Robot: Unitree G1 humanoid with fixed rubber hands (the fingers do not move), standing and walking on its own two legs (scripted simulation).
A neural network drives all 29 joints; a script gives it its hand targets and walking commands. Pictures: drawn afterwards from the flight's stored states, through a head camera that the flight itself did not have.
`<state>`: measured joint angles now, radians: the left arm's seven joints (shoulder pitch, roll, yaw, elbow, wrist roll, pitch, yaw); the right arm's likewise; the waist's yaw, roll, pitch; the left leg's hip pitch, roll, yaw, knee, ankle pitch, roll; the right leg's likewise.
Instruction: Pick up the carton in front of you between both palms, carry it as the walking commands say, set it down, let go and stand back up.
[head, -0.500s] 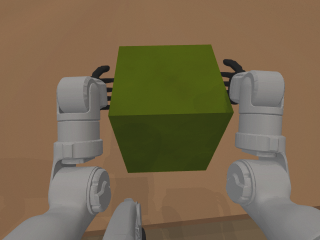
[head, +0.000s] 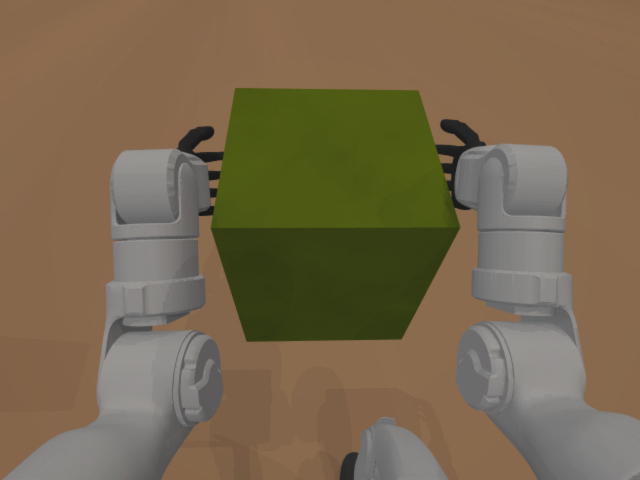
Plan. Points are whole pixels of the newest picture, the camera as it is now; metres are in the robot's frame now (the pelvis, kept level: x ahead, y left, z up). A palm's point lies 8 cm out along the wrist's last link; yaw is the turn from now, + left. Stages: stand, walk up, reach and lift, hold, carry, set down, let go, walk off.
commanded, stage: carry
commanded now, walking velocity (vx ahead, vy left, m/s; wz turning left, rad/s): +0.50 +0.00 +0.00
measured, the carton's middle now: (326, 225) +0.39 +0.01 +0.12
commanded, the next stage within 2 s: none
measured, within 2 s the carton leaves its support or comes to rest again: neither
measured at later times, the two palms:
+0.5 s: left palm (210, 4) +0.65 +0.17 +0.28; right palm (428, 2) +0.66 -0.13 +0.29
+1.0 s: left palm out of the picture +0.90 +0.15 +0.21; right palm (404, 2) +0.91 -0.15 +0.21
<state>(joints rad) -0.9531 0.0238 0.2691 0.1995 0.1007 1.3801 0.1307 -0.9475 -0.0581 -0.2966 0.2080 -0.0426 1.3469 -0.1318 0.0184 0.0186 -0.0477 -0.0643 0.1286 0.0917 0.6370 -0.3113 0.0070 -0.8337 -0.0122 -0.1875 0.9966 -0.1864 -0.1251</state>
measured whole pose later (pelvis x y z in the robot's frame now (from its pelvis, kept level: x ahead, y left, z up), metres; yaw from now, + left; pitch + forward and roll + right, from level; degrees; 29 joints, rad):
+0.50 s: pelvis +0.28 +0.02 +0.08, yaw +0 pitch +4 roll -1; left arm -0.92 0.01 0.26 0.30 0.09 1.37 0.14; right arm -0.95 -0.07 -0.30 0.33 -0.08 1.36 -0.09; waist 0.02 0.02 -0.14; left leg -0.51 0.03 0.12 0.50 -0.08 0.07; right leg -0.16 -0.02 -0.11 0.57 -0.46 -0.01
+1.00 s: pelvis +0.55 +0.00 +0.09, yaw +1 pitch +5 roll +0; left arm -0.69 -0.04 0.23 0.16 0.09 1.23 0.14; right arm -0.67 0.02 -0.25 0.11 -0.09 1.23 -0.11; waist 0.01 0.03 -0.07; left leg -0.25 0.05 0.07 0.78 -0.44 -0.01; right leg -0.46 -0.02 -0.17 0.50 -0.11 -0.06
